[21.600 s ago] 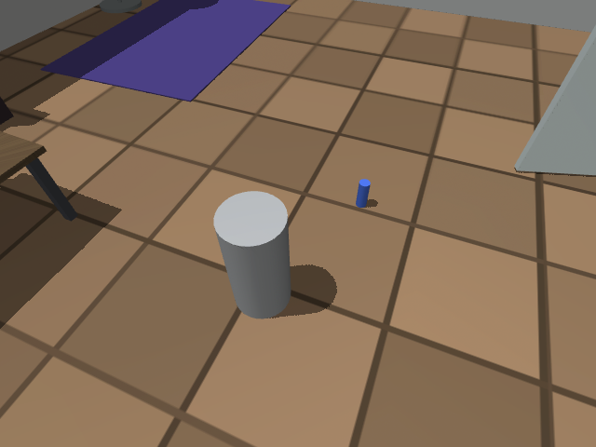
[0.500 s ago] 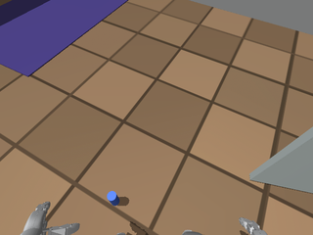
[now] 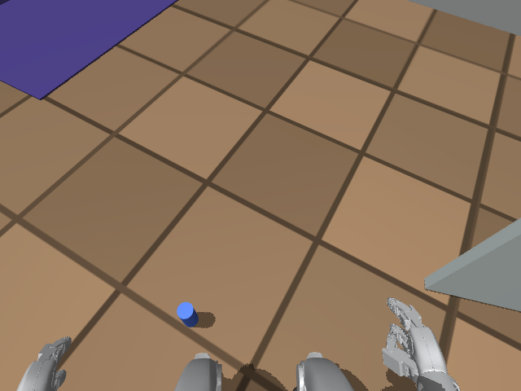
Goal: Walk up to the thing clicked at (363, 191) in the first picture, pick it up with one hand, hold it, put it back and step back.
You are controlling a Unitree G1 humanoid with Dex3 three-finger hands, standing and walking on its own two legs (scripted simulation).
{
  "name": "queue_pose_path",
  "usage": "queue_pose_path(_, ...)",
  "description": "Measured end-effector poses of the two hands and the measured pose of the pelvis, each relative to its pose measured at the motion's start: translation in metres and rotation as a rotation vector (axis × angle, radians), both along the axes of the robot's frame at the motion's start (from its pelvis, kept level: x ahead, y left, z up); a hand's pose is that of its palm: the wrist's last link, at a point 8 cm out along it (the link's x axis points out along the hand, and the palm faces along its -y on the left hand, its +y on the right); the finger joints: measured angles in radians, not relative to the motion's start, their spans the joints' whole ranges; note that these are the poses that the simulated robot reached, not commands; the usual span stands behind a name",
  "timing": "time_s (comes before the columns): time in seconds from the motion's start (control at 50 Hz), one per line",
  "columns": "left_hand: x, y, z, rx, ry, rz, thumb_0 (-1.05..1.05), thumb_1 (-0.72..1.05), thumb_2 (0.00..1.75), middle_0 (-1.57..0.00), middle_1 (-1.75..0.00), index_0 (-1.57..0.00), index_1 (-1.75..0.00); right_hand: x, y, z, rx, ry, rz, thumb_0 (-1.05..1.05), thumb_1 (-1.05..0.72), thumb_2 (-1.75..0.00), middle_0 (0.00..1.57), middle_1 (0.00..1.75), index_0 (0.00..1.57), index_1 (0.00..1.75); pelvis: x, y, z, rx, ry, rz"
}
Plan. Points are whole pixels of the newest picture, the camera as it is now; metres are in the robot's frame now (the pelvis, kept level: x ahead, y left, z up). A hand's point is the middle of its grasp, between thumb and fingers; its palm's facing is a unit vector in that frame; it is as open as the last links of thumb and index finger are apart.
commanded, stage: go down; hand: left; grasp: from the side
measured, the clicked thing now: (188, 315) +0.36 +0.21 -0.62
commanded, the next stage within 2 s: none
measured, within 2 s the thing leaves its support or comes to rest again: neither
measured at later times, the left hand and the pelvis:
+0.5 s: hand (88, 345) +0.22 +0.32 -0.21, palm faces +0.08 -0.95 -0.29, open 16.8 cm; pelvis -0.04 -0.01 -0.14, yaw -1 degrees
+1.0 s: hand (83, 327) +0.26 +0.36 -0.26, palm faces +0.10 -0.97 -0.24, open 17.0 cm; pelvis -0.07 -0.01 -0.23, yaw -3 degrees
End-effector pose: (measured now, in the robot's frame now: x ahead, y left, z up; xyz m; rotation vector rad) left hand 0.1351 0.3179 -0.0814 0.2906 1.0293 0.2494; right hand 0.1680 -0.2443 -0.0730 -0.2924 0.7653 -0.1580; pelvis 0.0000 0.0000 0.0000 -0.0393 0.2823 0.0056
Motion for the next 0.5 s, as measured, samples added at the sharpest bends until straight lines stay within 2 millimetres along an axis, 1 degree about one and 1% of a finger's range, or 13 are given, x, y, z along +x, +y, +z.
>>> queue_pose_path(0.12,-0.004,0.007,-0.006,0.001,-0.008,0.004,-0.01,-0.48,0.27,-0.08,-0.32,-0.08,-0.30,0.000,-0.001,-0.009,-0.009,-0.018,0.016,0.01,-0.91,-0.89,0.21,0.30,0.20,0.30,-0.003,-0.002,-0.011,-0.002,0.027,0.001)
queue_pose_path(0.18,-0.006,0.011,-0.014,-0.003,-0.020,-0.002,-0.01,-0.48,0.27,-0.08,-0.31,-0.08,-0.29,-0.003,-0.004,-0.018,-0.016,-0.015,0.026,0.01,-0.91,-0.90,0.21,0.30,0.20,0.30,-0.006,-0.003,-0.020,-0.003,0.051,0.001)
queue_pose_path(0.22,-0.003,0.016,-0.023,-0.006,-0.046,-0.007,-0.01,-0.48,0.25,-0.08,-0.30,-0.09,-0.28,-0.005,-0.006,-0.029,-0.025,-0.011,0.037,0.01,-0.92,-0.90,0.21,0.30,0.20,0.30,-0.010,-0.004,-0.030,-0.002,0.073,0.001)
queue_pose_path(0.28,0.009,0.028,-0.040,-0.002,-0.123,-0.023,-0.01,-0.48,0.24,-0.08,-0.28,-0.09,-0.27,-0.008,-0.013,-0.052,-0.044,-0.002,0.056,0.01,-0.93,-0.90,0.21,0.30,0.20,0.30,-0.016,-0.005,-0.051,0.000,0.118,-0.001)
queue_pose_path(0.34,0.027,0.040,-0.060,-0.003,-0.224,-0.054,-0.01,-0.48,0.21,-0.08,-0.25,-0.08,-0.23,-0.013,-0.020,-0.081,-0.066,0.022,0.070,0.01,-0.94,-0.90,0.21,0.30,0.20,0.30,-0.025,-0.006,-0.079,0.001,0.161,-0.003)
queue_pose_path(0.42,0.051,0.046,-0.083,-0.020,-0.339,-0.109,-0.01,-0.45,0.17,-0.07,-0.21,-0.07,-0.19,-0.021,-0.026,-0.121,-0.083,0.074,0.071,0.01,-0.93,-0.90,0.21,0.30,0.20,0.30,-0.034,-0.006,-0.113,-0.002,0.201,-0.006)
queue_pose_path(0.5,0.066,0.050,-0.103,-0.035,-0.395,-0.126,-0.01,-0.45,0.15,-0.06,-0.18,-0.07,-0.17,-0.033,-0.028,-0.156,-0.077,0.132,0.065,0.01,-0.92,-0.90,0.21,0.30,0.20,0.30,-0.041,-0.006,-0.137,-0.006,0.235,-0.012)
